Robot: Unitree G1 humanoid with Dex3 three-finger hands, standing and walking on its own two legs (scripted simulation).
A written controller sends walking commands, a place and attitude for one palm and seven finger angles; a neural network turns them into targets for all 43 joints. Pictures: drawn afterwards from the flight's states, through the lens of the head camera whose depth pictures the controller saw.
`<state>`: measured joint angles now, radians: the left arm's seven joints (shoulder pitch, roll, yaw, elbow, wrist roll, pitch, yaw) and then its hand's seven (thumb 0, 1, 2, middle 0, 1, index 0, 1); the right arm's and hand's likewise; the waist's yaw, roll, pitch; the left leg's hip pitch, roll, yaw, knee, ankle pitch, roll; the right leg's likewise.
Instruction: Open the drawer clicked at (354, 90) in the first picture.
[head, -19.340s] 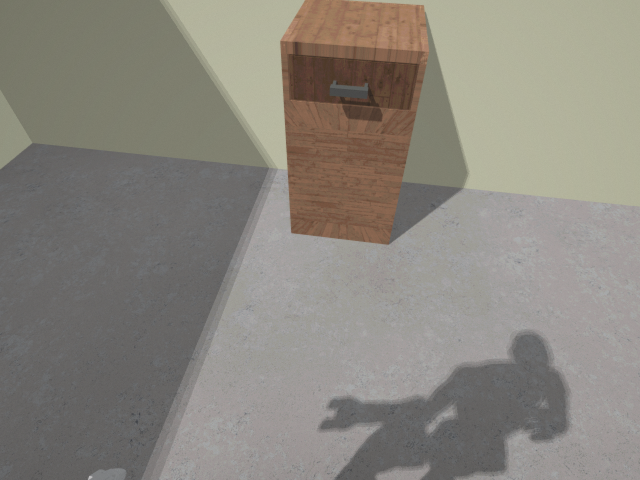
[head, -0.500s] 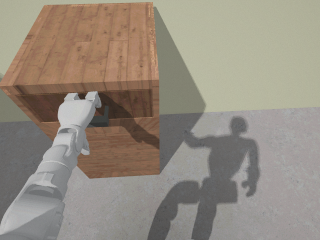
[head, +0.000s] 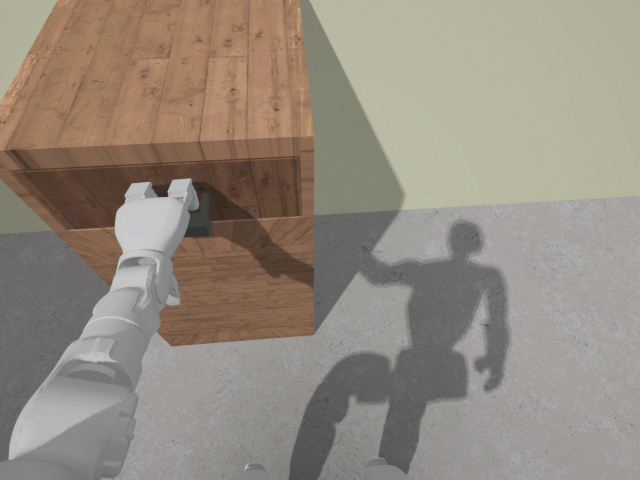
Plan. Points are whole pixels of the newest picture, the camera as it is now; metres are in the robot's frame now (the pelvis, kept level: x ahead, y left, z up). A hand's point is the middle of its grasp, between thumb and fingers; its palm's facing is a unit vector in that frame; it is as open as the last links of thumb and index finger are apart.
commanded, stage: lower the fingers behind the handle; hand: left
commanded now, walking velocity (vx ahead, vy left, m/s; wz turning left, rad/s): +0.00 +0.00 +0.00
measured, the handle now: (171, 214) +0.49 +0.21 -0.02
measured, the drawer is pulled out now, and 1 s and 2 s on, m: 0.00 0.00 0.03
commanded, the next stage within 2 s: close the thumb around the handle in 0.72 s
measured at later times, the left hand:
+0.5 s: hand (169, 250) +0.44 +0.21 -0.04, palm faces -0.03 -0.03 -1.00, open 13.8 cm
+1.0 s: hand (169, 250) +0.44 +0.21 -0.04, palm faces -0.04 -0.03 -1.00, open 13.0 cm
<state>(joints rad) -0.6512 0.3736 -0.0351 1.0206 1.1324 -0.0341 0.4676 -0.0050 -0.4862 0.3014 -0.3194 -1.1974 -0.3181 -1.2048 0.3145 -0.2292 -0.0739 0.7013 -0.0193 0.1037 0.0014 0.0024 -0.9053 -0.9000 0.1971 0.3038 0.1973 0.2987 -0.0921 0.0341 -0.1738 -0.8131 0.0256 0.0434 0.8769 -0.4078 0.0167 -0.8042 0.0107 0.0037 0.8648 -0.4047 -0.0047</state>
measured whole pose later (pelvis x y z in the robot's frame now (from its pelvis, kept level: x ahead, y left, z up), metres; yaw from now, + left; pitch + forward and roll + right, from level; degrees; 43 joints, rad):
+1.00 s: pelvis -0.01 +0.00 -0.01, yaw +0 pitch +22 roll -1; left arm -0.68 0.39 -0.03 1.04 1.13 -0.03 0.48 -0.01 -0.35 0.36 -0.33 -1.22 -0.33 -1.22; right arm 0.31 -0.23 -0.07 0.70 -0.03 0.10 -0.01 0.00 -0.90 -0.90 0.20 0.30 0.20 0.30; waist -0.10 0.03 -0.18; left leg -0.92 0.03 0.04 0.97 -0.44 0.02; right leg -0.90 0.02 0.00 0.94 -0.43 0.00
